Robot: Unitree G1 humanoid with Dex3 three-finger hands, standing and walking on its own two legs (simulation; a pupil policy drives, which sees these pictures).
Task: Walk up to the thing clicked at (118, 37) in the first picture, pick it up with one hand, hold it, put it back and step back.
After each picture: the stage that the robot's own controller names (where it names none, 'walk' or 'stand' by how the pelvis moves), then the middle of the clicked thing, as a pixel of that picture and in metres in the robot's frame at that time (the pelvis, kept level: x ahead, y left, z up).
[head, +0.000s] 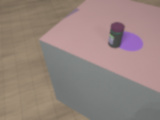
stand; (115, 35) +0.64 -0.14 -0.01
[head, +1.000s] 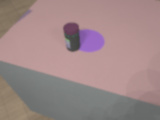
rise first; (72, 37) +0.56 +0.10 +0.02
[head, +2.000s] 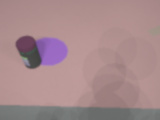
stand; (29, 53) +0.44 +0.22 +0.03
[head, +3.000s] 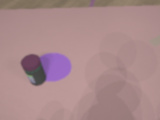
stand; (34, 70) +0.40 +0.21 +0.01
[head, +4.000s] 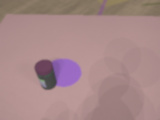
stand; (46, 75) +0.39 +0.17 -0.01
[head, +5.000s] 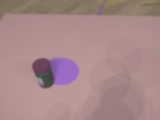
stand; (44, 73) +0.40 +0.19 -0.01
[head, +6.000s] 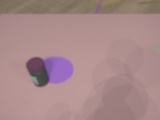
stand; (38, 72) +0.41 +0.21 -0.01
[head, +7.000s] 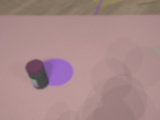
stand; (38, 75) +0.40 +0.21 -0.01
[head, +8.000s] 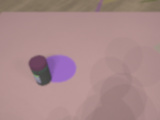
rise first; (41, 71) +0.40 +0.21 -0.01
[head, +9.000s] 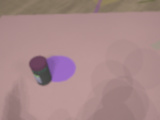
go down; (41, 71) +0.41 +0.21 -0.01
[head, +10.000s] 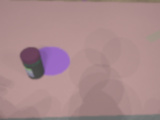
go down; (33, 64) +0.42 +0.19 +0.01
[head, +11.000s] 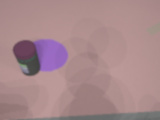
go down; (28, 59) +0.41 +0.18 +0.03
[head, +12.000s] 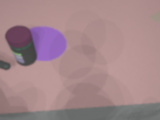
close in; (23, 47) +0.42 +0.18 +0.07
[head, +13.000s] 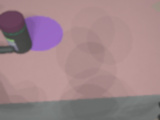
close; (16, 34) +0.45 +0.18 +0.09
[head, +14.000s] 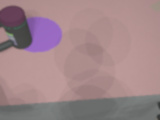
close; (17, 29) +0.47 +0.18 +0.09
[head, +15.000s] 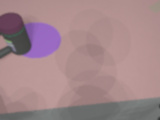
lift; (16, 35) +0.46 +0.19 +0.09
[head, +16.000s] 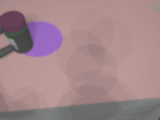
lift; (18, 33) +0.46 +0.18 +0.09
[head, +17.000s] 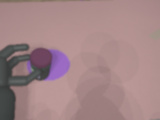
go down; (40, 65) +0.39 +0.15 +0.06
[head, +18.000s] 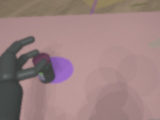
rise first; (44, 68) +0.43 +0.18 +0.02
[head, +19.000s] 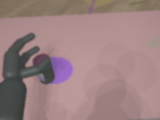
stand; (44, 69) +0.43 +0.18 +0.00
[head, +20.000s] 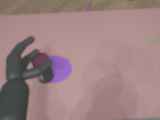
stand; (43, 68) +0.42 +0.18 +0.00
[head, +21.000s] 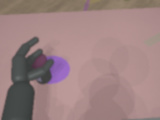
stand; (41, 69) +0.42 +0.18 +0.00
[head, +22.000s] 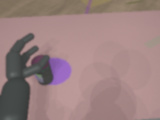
rise first; (43, 70) +0.42 +0.18 +0.00
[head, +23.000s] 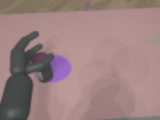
stand; (42, 68) +0.43 +0.17 +0.00
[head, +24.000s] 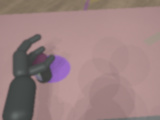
stand; (41, 68) +0.43 +0.18 +0.00
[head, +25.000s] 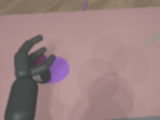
stand; (40, 69) +0.42 +0.18 +0.00
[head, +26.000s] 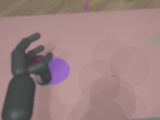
close; (41, 70) +0.42 +0.18 +0.00
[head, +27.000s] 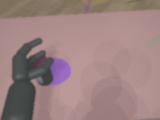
close; (42, 71) +0.42 +0.18 +0.00
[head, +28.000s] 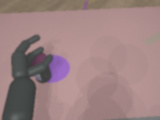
close; (40, 68) +0.42 +0.18 +0.00
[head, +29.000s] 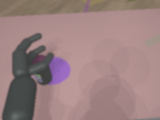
close; (41, 70) +0.42 +0.18 +0.00
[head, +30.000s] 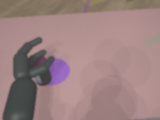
close; (41, 71) +0.42 +0.18 +0.00
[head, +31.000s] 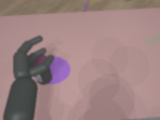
close; (41, 69) +0.42 +0.18 +0.00
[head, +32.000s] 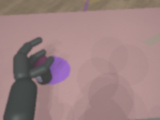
close; (41, 70) +0.42 +0.18 +0.00
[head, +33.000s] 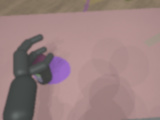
close; (41, 69) +0.42 +0.18 +0.00
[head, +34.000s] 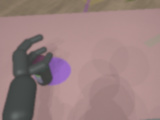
close; (42, 71) +0.42 +0.18 +0.00
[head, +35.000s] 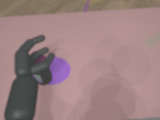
close; (41, 70) +0.42 +0.18 +0.00
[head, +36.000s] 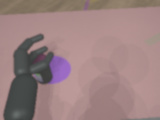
close; (41, 69) +0.42 +0.18 +0.00
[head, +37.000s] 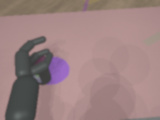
close; (40, 70) +0.42 +0.18 +0.00
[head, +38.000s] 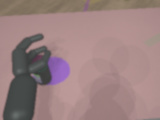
close; (41, 70) +0.42 +0.18 +0.00
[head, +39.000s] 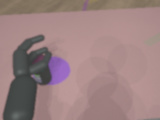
close; (41, 70) +0.41 +0.18 +0.00
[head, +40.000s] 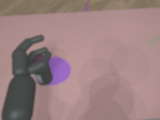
close; (41, 70) +0.41 +0.18 +0.00
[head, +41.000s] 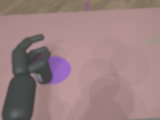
close; (41, 69) +0.42 +0.18 +0.00
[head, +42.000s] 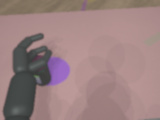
close; (40, 71) +0.41 +0.18 +0.00
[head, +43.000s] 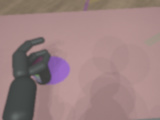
close; (40, 70) +0.42 +0.18 +0.00
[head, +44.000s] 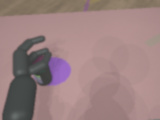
close; (41, 71) +0.41 +0.18 +0.00
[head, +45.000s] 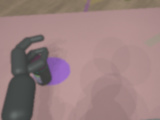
close; (41, 70) +0.41 +0.18 +0.00
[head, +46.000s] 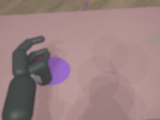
close; (41, 70) +0.41 +0.18 +0.00
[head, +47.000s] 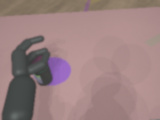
close; (41, 71) +0.41 +0.18 +0.00
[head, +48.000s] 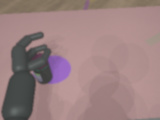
close; (41, 69) +0.42 +0.18 +0.00
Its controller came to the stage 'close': yes
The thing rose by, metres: 0.01
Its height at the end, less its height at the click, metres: +0.00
